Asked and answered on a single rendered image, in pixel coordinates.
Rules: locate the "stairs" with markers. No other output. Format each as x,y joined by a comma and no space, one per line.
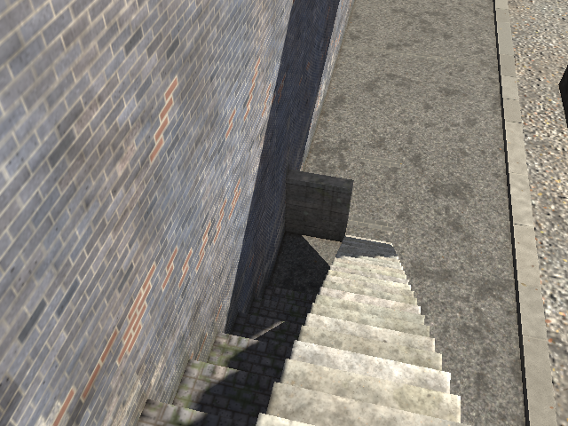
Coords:
364,356

